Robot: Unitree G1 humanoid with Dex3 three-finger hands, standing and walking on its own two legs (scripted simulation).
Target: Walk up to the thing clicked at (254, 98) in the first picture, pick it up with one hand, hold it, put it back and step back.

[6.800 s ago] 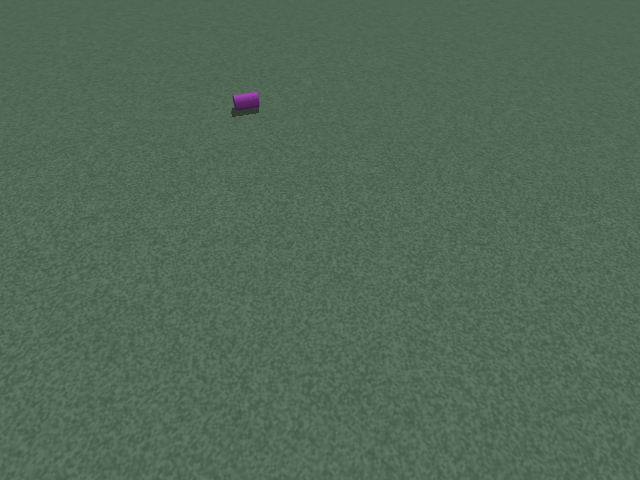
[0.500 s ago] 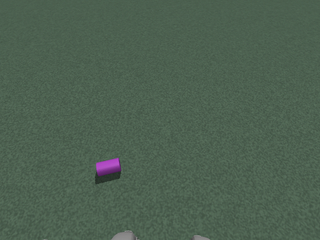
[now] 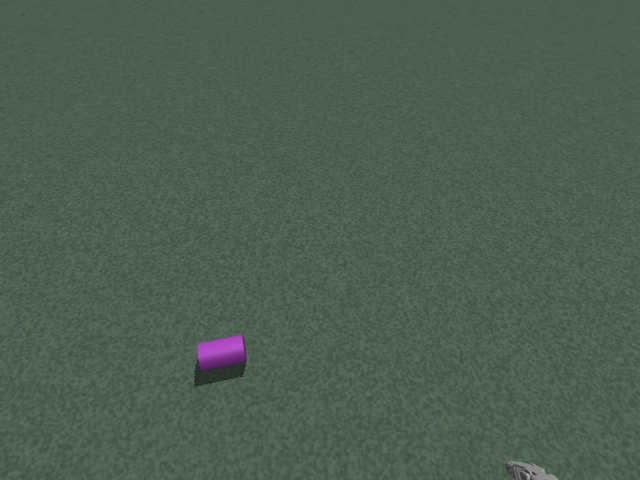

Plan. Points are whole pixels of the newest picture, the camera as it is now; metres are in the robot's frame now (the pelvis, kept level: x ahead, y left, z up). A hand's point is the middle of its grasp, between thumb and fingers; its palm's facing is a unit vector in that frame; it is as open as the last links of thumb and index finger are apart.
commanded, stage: walk up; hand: left
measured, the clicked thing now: (222, 352) +0.60 +0.33 -0.73
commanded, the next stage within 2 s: stand in 0.74 s
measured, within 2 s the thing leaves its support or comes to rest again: neither
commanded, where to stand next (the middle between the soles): +0.09 -0.01 m, yaw -2 degrees
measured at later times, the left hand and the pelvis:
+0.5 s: hand out of the picture +0.09 +0.25 -0.15, palm faces -0.01 -0.94 -0.34, open 7.3 cm; pelvis +0.01 -0.01 +0.01, yaw +0 degrees
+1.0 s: hand out of the picture +0.09 +0.24 -0.15, palm faces -0.01 -0.94 -0.34, open 7.3 cm; pelvis +0.03 -0.01 +0.01, yaw +0 degrees
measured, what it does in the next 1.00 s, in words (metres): stands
